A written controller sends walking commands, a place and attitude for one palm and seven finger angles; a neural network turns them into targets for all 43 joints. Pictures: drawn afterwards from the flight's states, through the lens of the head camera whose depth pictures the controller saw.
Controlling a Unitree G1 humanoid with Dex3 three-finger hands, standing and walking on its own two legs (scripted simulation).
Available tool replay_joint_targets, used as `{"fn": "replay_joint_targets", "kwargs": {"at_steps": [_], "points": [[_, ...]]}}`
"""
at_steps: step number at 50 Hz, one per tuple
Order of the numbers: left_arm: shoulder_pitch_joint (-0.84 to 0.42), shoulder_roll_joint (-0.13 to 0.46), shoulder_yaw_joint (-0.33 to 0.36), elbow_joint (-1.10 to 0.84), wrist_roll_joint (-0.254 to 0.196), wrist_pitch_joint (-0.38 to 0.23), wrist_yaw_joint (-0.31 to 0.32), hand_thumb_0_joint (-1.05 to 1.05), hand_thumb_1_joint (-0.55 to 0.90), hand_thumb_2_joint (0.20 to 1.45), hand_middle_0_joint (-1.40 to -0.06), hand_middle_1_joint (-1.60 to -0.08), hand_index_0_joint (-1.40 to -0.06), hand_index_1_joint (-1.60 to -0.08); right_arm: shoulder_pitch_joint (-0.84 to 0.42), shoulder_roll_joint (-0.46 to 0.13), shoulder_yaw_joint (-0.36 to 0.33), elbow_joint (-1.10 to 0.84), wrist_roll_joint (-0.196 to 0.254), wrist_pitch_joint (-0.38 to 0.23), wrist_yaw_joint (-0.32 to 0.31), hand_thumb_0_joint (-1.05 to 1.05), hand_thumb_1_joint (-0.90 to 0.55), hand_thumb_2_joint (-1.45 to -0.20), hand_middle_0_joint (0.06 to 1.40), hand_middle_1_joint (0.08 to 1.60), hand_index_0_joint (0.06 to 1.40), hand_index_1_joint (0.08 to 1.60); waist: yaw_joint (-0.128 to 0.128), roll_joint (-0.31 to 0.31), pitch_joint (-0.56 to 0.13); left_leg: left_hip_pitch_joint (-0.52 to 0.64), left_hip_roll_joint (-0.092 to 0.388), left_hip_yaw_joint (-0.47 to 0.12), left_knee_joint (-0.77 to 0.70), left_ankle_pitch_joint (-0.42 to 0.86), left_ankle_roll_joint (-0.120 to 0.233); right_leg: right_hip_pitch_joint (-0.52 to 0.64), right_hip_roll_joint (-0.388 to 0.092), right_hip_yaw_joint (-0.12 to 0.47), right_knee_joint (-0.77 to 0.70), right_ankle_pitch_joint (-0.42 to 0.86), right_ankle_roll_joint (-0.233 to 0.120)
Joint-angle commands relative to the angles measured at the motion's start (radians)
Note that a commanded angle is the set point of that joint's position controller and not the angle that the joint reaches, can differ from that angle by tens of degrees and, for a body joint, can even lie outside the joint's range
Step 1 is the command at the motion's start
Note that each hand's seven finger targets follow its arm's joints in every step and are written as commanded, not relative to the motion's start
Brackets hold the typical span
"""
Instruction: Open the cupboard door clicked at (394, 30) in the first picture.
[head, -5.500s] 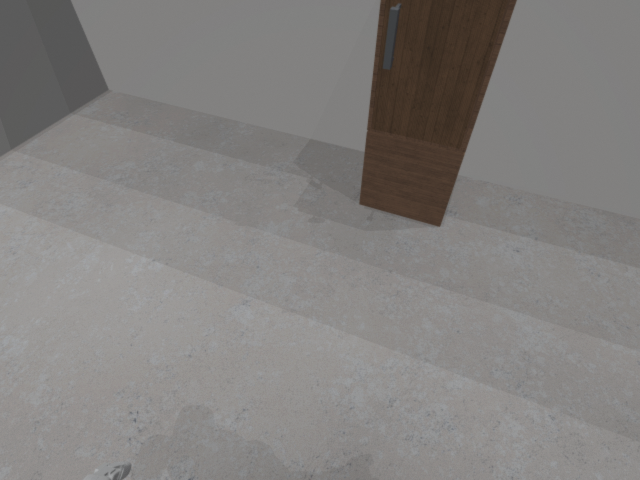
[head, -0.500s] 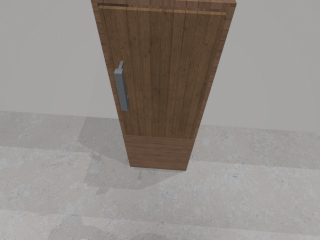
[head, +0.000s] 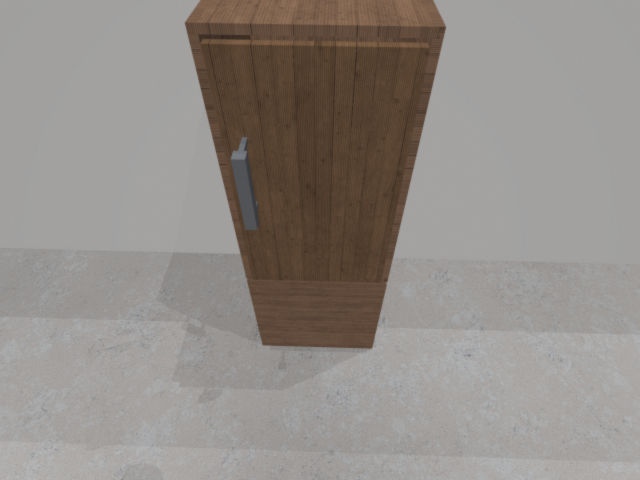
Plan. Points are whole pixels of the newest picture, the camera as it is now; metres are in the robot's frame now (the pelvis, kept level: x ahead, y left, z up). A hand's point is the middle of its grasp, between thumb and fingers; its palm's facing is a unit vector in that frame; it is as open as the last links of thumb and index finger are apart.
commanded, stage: come to a stop and stand still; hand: left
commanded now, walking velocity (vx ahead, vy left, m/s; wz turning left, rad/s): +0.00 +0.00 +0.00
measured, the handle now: (248, 185) +0.61 +0.18 +0.00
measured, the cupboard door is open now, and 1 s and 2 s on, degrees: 0 0 0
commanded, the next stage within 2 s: look again from close up in 0.14 s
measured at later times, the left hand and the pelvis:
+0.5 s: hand out of the picture +0.00 +0.18 -0.18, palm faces +0.02 -0.98 -0.22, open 7.4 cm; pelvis +0.00 +0.01 -0.01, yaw +1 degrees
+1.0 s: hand out of the picture +0.03 +0.17 -0.18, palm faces +0.00 -0.98 -0.20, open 7.4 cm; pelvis +0.03 -0.01 -0.01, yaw -1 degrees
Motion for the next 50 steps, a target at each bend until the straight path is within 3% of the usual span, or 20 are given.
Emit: {"fn": "replay_joint_targets", "kwargs": {"at_steps": [1,7,11,12,13,14,15,16,19,22,26,33,42,44,47,50], "points": [[0.041,0.107,0.023,-0.030,-0.003,-0.017,0.005,0.000,0.900,0.900,-0.200,-0.300,-0.200,-0.300,0.062,-0.075,-0.010,-0.013,-0.002,-0.014,-0.007,0.000,-0.900,-0.900,0.200,0.300,0.200,0.300,-0.006,-0.033,0.070,-0.019,0.089,-0.101,-0.088,-0.038,0.007,-0.097,-0.093,0.104,-0.132,-0.055,-0.019],[0.066,0.090,0.022,-0.020,-0.005,-0.021,0.006,0.000,0.900,0.900,-0.200,-0.300,-0.200,-0.300,0.089,-0.059,-0.006,0.001,-0.001,-0.024,-0.012,0.000,-0.900,-0.900,0.200,0.300,0.200,0.300,0.001,0.005,0.042,-0.025,0.098,-0.108,-0.088,-0.002,0.010,-0.063,-0.088,0.091,-0.110,0.018,-0.021],[0.076,0.080,0.020,-0.017,-0.006,-0.025,0.008,0.000,0.900,0.900,-0.200,-0.300,-0.200,-0.300,0.105,-0.052,-0.007,0.006,0.000,-0.026,-0.014,0.000,-0.900,-0.900,0.200,0.300,0.200,0.300,0.000,-0.014,0.036,-0.014,0.101,-0.103,-0.079,0.031,0.009,-0.062,-0.088,0.090,-0.108,0.040,-0.022],[0.139,0.115,0.010,0.000,0.015,-0.055,0.043,0.000,0.900,0.900,-0.200,-0.300,-0.200,-0.300,-0.005,-0.091,-0.001,-0.072,0.002,-0.045,0.002,0.000,-0.900,-0.900,0.200,0.300,0.200,0.300,0.040,-0.004,0.074,-0.101,0.104,-0.066,0.143,0.096,-0.021,-0.070,-0.138,0.126,-0.082,0.357,-0.021],[0.082,0.156,0.018,-0.051,0.004,-0.062,0.033,0.000,0.900,0.900,-0.200,-0.300,-0.200,-0.300,0.075,-0.043,-0.003,-0.094,-0.003,-0.028,0.007,0.000,-0.900,-0.900,0.200,0.300,0.200,0.300,-0.031,0.009,0.007,-0.069,0.063,-0.078,0.112,-0.104,-0.015,-0.100,-0.170,0.169,-0.113,0.008,-0.059],[0.047,0.146,0.018,-0.076,0.005,-0.061,0.025,0.000,0.900,0.900,-0.200,-0.300,-0.200,-0.300,0.117,-0.052,-0.004,-0.089,-0.010,-0.026,0.011,0.000,-0.900,-0.900,0.200,0.300,0.200,0.300,-0.043,0.010,0.003,-0.061,0.060,-0.084,0.106,-0.102,-0.009,-0.156,-0.133,0.146,-0.095,-0.189,-0.071],[0.034,0.144,0.022,-0.090,0.007,-0.058,0.020,0.000,0.900,0.900,-0.200,-0.300,-0.200,-0.300,0.141,-0.056,-0.004,-0.096,-0.016,-0.027,0.015,0.000,-0.900,-0.900,0.200,0.300,0.200,0.300,-0.044,0.057,-0.002,-0.079,0.065,-0.086,0.093,-0.084,0.004,-0.155,-0.105,0.103,-0.051,-0.186,-0.066],[0.047,0.125,0.017,-0.087,0.004,-0.058,0.015,0.000,0.900,0.900,-0.200,-0.300,-0.200,-0.300,0.130,-0.052,-0.003,-0.101,-0.016,-0.030,0.014,0.000,-0.900,-0.900,0.200,0.300,0.200,0.300,-0.032,0.064,0.014,-0.100,0.076,-0.102,0.060,-0.082,0.014,-0.151,-0.085,0.095,-0.030,-0.166,-0.062],[0.069,0.100,0.013,-0.082,0.003,-0.053,0.010,0.000,0.900,0.900,-0.200,-0.300,-0.200,-0.300,0.121,-0.073,0.000,-0.119,-0.011,-0.040,0.007,0.000,-0.900,-0.900,0.200,0.300,0.200,0.300,-0.013,0.034,0.027,-0.141,0.096,-0.138,0.006,-0.064,0.033,-0.099,-0.058,0.072,0.014,-0.074,-0.053],[0.071,0.098,0.012,-0.079,0.002,-0.051,0.007,0.000,0.900,0.900,-0.200,-0.300,-0.200,-0.300,0.115,-0.079,0.002,-0.119,-0.010,-0.046,0.003,0.000,-0.900,-0.900,0.200,0.300,0.200,0.300,-0.004,-0.021,0.033,-0.128,0.095,-0.136,-0.003,-0.005,0.038,-0.079,-0.061,0.070,0.021,-0.007,-0.045],[0.064,0.108,0.015,-0.081,0.003,-0.048,0.007,0.000,0.900,0.900,-0.200,-0.300,-0.200,-0.300,0.107,-0.085,0.004,-0.104,-0.009,-0.048,0.000,0.000,-0.900,-0.900,0.200,0.300,0.200,0.300,-0.002,-0.016,0.054,-0.108,0.095,-0.125,-0.014,0.031,0.036,-0.086,-0.066,0.070,0.018,0.028,-0.039],[0.056,0.129,0.022,-0.082,0.003,-0.047,0.006,0.000,0.900,0.900,-0.200,-0.300,-0.200,-0.300,0.079,-0.104,0.003,-0.087,-0.008,-0.053,-0.005,0.000,-0.900,-0.900,0.200,0.300,0.200,0.300,0.001,-0.019,0.012,-0.046,0.098,-0.107,-0.005,0.126,0.034,-0.057,-0.079,0.075,0.018,0.124,-0.033],[0.047,0.147,0.026,-0.078,0.004,-0.046,0.004,0.000,0.900,0.900,-0.200,-0.300,-0.200,-0.300,0.046,-0.111,0.000,-0.075,-0.007,-0.050,-0.008,0.000,-0.900,-0.900,0.200,0.300,0.200,0.300,0.001,-0.010,-0.004,-0.013,0.099,-0.094,0.006,0.149,0.028,-0.044,-0.085,0.087,0.007,0.188,-0.037],[0.059,0.130,0.026,-0.068,0.007,-0.039,0.000,0.000,0.900,0.900,-0.200,-0.300,-0.200,-0.300,0.059,-0.105,0.000,-0.065,-0.011,-0.047,-0.006,0.000,-0.900,-0.900,0.200,0.300,0.200,0.300,-0.002,-0.011,-0.014,-0.008,0.106,-0.091,0.006,0.047,0.034,-0.050,-0.070,0.072,0.023,0.065,-0.040],[0.063,0.123,0.031,-0.073,0.014,-0.030,-0.010,0.000,0.900,0.900,-0.200,-0.300,-0.200,-0.300,0.055,-0.120,-0.011,-0.071,-0.016,-0.040,-0.004,0.000,-0.900,-0.900,0.200,0.300,0.200,0.300,-0.003,0.028,0.049,-0.046,0.135,-0.127,-0.024,-0.121,0.054,-0.115,-0.043,0.051,0.048,-0.103,-0.047],[0.080,0.119,0.038,-0.084,0.019,-0.030,-0.021,0.000,0.900,0.900,-0.200,-0.300,-0.200,-0.300,0.057,-0.138,-0.026,-0.084,-0.018,-0.037,-0.005,0.000,-0.900,-0.900,0.200,0.300,0.200,0.300,0.000,0.050,0.078,-0.065,0.171,-0.162,-0.032,-0.173,0.078,-0.149,-0.023,0.030,0.090,-0.119,-0.052]]}}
